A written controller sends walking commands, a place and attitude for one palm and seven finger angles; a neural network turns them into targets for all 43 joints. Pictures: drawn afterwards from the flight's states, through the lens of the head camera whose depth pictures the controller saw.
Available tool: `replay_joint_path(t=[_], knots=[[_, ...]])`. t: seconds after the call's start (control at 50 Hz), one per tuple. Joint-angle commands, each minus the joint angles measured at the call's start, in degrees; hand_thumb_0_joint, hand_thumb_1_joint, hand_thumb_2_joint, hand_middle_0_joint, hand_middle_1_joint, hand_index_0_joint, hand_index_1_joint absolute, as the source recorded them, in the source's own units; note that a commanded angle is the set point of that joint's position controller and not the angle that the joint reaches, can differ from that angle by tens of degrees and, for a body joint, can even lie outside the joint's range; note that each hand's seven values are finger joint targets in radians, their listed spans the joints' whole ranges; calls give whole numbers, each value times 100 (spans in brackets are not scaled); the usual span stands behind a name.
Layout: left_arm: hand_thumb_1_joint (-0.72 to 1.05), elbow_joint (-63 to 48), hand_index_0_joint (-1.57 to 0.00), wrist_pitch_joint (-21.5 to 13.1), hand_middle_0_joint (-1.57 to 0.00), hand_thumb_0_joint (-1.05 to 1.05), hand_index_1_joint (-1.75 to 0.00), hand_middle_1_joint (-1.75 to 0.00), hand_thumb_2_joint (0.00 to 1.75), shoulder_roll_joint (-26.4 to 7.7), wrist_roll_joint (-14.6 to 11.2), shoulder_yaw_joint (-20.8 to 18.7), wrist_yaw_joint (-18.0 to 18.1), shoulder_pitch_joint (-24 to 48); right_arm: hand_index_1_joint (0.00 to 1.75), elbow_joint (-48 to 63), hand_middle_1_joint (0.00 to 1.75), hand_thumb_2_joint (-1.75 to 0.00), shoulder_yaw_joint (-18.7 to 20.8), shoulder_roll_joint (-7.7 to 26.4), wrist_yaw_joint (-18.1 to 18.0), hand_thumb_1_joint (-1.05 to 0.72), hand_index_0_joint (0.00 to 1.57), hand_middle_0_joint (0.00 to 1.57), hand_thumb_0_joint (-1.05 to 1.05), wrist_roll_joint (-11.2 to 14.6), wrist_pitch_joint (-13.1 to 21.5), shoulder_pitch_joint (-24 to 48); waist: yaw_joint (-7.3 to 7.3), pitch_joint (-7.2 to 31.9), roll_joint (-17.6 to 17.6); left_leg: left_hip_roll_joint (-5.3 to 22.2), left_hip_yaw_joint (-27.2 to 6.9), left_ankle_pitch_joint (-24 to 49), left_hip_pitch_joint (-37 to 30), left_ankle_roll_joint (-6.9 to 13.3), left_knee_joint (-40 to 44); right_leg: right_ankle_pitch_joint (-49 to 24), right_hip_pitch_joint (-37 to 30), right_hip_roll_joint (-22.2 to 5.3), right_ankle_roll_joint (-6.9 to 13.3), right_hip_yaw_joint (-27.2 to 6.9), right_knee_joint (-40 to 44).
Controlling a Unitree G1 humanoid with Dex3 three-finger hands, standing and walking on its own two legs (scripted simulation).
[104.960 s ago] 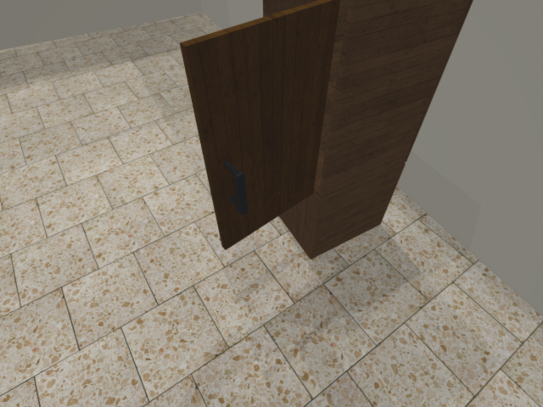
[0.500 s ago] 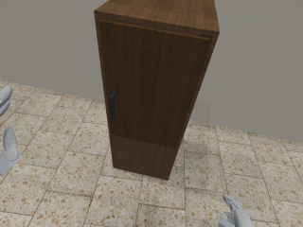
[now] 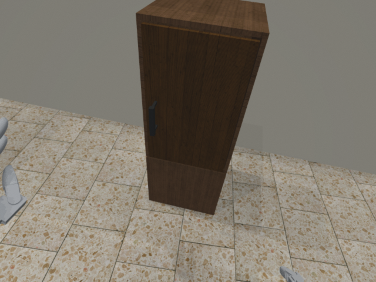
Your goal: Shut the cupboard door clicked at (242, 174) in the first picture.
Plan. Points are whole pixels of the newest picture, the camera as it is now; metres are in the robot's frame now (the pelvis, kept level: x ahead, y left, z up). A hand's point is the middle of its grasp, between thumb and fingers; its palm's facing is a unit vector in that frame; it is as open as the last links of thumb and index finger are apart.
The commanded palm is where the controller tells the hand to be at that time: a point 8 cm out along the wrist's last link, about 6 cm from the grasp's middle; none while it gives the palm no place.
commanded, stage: stop stepping back and stand still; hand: left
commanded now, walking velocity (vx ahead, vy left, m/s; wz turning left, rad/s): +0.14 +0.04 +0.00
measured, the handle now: (153, 118) +0.72 +0.16 -0.08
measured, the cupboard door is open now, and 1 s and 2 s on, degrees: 0 0 0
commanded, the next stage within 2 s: let the arm hang, fingers relaxed in 1.04 s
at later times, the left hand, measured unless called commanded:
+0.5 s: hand out of the picture +0.15 +0.30 +0.17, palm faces +0.51 -0.78 -0.36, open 7.4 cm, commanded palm +0.10 +0.33 +0.19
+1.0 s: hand (16, 194) +0.20 +0.28 +0.17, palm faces +0.43 -0.80 -0.42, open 7.4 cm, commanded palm +0.14 +0.32 +0.19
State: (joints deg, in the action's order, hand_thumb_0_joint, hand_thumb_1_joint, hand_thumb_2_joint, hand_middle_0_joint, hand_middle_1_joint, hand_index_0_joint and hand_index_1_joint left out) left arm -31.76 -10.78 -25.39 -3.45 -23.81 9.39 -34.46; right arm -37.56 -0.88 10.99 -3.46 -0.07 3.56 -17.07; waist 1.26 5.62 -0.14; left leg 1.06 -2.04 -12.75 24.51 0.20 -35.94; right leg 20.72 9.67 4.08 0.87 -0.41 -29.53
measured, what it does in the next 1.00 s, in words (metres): stands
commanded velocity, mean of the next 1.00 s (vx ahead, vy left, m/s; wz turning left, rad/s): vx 0.04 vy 0.00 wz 0.00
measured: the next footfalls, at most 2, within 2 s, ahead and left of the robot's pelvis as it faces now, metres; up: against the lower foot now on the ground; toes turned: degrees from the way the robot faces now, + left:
none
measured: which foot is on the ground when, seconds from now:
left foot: down 0.00-1.00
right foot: down 0.00-1.00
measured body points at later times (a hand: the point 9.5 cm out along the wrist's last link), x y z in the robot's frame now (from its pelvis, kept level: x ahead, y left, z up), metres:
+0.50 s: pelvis -0.03 +0.03 +0.00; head -0.07 +0.04 +0.45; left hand +0.12 +0.34 +0.19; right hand +0.11 -0.23 -0.09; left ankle +0.04 +0.12 -0.73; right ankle -0.06 -0.10 -0.73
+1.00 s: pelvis +0.00 +0.02 +0.01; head -0.01 +0.02 +0.46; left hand +0.18 +0.32 +0.19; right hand +0.15 -0.22 -0.08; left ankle +0.04 +0.12 -0.73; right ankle -0.05 -0.08 -0.73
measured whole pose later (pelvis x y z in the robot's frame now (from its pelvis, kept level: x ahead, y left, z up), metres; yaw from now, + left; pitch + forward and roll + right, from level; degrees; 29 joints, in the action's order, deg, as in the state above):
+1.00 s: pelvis +0.00 +0.02 +0.01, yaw -1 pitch +0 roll -1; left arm -24.4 -9.2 -22.7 -3.3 -22.5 9.1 -30.8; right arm -36.5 -0.7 11.8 -3.9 1.0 3.1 -13.3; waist 0.4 1.9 0.2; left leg -0.2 1.8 -11.7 16.9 1.6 -28.3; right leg 17.9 7.4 3.0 1.6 -0.8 -25.1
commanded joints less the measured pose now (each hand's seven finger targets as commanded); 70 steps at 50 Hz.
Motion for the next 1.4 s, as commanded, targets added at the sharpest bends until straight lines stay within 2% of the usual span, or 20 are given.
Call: replay_joint_path(t=[0.0, 0.06, 0.1, 0.18, 0.24, 0.32, 0.36, 0.42, 0.48, 0.52, 0.62, 0.68, 0.72, 0.84, 1.1, 1.12, 1.14, 1.16, 1.26, 1.38], knots=[[90, -280, -20, -210, -20, 0, -30, -30, 90, -906, 59, -508, 140, 1082, 30, 837, 30, -90, 260, 830, -139, -90, 20, 20, 0, 66, 365, 799, 82, -888, -37, 193, -253, -312, -977, 120, 554, 198, 1382, -1043, 249, -810, 1297], [90, -475, -20, -285, -20, 0, -30, -30, 90, -765, 135, -328, 81, 1457, 30, 872, 30, -90, 178, 850, -159, -90, 20, 20, 0, 46, 466, 870, 63, -968, 935, 645, -1286, -1909, -450, 241, 2151, 291, 810, -287, -68, -49, 386], [90, -720, -20, -342, -20, 0, -30, -30, 90, -818, 188, -406, 87, 1514, 30, 925, 30, -90, 185, 839, -175, -90, 20, 20, 0, 43, 575, 908, -25, -790, 1268, 892, -1745, -3049, -1, 320, 2968, 115, 238, -60, -134, 61, -236], [90, -1073, -20, -340, -20, 0, -30, -30, 90, -856, 131, -578, 71, 752, 30, 978, 30, -90, 207, 734, -101, -90, 20, 20, 0, -25, 648, 830, -99, -83, 1218, 661, -1075, -2465, -93, 113, 2776, 67, -455, -52, -7, 153, 278], [90, -912, -20, -263, -20, 0, -30, -30, 90, -932, 47, -800, 90, 40, 30, 1022, 30, -90, 234, 686, -29, -90, 20, 20, 0, -17, 539, 836, -98, 174, 644, 268, -404, -1682, -240, -14, 1949, 270, -472, -321, 167, -36, 851], [90, -622, -20, -160, -20, 0, -30, -30, 90, -886, -8, -784, 177, 339, 30, 910, 30, -90, 353, 800, -19, -90, 20, 20, 0, -45, 255, 727, 21, -419, -380, -43, -15, -682, -490, -75, -502, 1695, 1219, -1690, 940, -1937, 1933], [90, -449, -20, -166, -20, 0, -30, -30, 90, -751, 49, -518, 218, 876, 30, 861, 30, -90, 315, 778, -13, -90, 20, 20, 0, -2, 209, 671, 91, -700, -617, 94, -80, -466, -271, 1, -703, 1282, 1210, -1864, 928, -1800, 1678], [90, -324, -20, -188, -20, 0, -30, -30, 90, -806, 126, -405, 192, 1544, 30, 861, 30, -90, 324, 832, -116, -90, 20, 20, 0, 48, 309, 805, 81, -863, -45, 165, -104, -586, -1164, 146, 578, 876, 1513, -1145, 416, -925, 967], [90, -499, -20, -272, -20, 0, -30, -30, 90, -802, 127, -437, 131, 1399, 30, 942, 30, -90, 238, 830, -172, -90, 20, 20, 0, 81, 418, 886, 19, -747, 941, 858, -1365, -2261, -841, 367, 2181, 386, 1010, -298, -45, -100, -113], [90, -848, -20, -349, -20, 0, -30, -30, 90, -876, 211, -512, 101, 1665, 30, 944, 30, -90, 213, 796, -195, -90, 20, 20, 0, 20, 530, 943, -40, -802, 1438, 1195, -2034, -3029, -372, 518, 2918, 38, 732, -217, -155, -53, -842], [90, -790, -20, -363, -20, 0, -30, -30, 90, -849, 184, -709, 107, 626, 30, 985, 30, -90, 227, 738, -73, -90, 20, 20, 0, 5, 619, 843, -122, -160, 888, 572, -657, -1783, -173, 202, 2185, -339, -448, -366, 4, -66, 558], [90, -587, -20, -342, -20, 0, -30, -30, 90, -760, 60, -707, 112, 230, 30, 992, 30, -90, 252, 703, 7, -90, 20, 20, 0, 32, 484, 779, -66, -33, 61, 288, -256, -406, -631, 76, 1178, -567, -99, -801, 226, -748, 1095], [90, -498, -20, -304, -20, 0, -30, -30, 90, -844, -10, -810, 130, 129, 30, 949, 30, -90, 277, 742, 11, -90, 20, 20, 0, 38, 393, 749, -26, 55, -18, 314, -203, 319, -908, 44, 838, -1087, 91, -1008, 302, -933, 1103], [90, -429, -20, -241, -20, 0, -30, -30, 90, -844, 10, -621, 102, 593, 30, 967, 30, -90, 219, 731, -116, -90, 20, 20, 0, 88, 295, 861, -63, 123, 350, 485, -264, 1654, -1337, 129, 1078, -2088, -24, -643, 2, -401, 639], [90, -528, -20, -257, -20, 0, -30, -30, 90, -862, -15, -656, 96, 466, 30, 1133, 30, -90, 247, 741, -103, -90, 20, 20, 0, 119, 217, 926, -91, -7, 527, 403, -203, 1281, -1219, 101, 1150, -1830, -20, -669, 7, -478, 894], [90, 3687, -20, 356, -20, 0, -30, -30, 90, 422, 223, 2024, -651, 919, 30, 180, 30, -90, 370, 1246, 372, -90, 20, 20, 0, 251, 697, 1483, 52, -492, 262, 537, -160, 2393, -1141, 115, 382, -2423, 756, -905, 97, 30, 219], [90, 3981, -20, 876, -20, 0, -30, -30, 90, 227, 393, 1759, -837, 1024, 30, -175, 30, -90, 542, 1591, 423, -90, 20, 20, 0, 59, 447, 879, -8, -122, 200, 566, -131, 2238, -1278, 112, 425, -2141, 695, -998, 128, -316, 262], [90, 4182, -20, 992, -20, 0, -30, -30, 90, 294, 454, 1791, -881, 1128, 30, -204, 30, -90, 515, 1463, 396, -90, 20, 20, 0, 12, 273, 660, -38, -33, -18, 560, -173, 2092, -1217, 194, 401, -1899, 648, -919, 158, -255, 160], [90, 5844, -20, 1021, -20, 0, -30, -30, 90, 242, 468, 2002, -908, 1811, 30, -426, 30, -90, 310, 1303, 329, -90, 20, 20, 0, -99, -96, 777, -68, -219, -943, 379, -431, 1598, -1010, 289, 502, -1715, 487, -991, 288, -587, 317], [90, 7782, -20, 1110, -20, 0, -30, -30, 90, 476, 416, 2183, -825, 1856, 30, -1174, 30, -90, 112, 913, 259, -90, 20, 20, 0, -146, -358, 686, -110, -614, 403, 319, -521, 717, -1060, 228, 1242, -648, 268, -872, 249, -694, 879]])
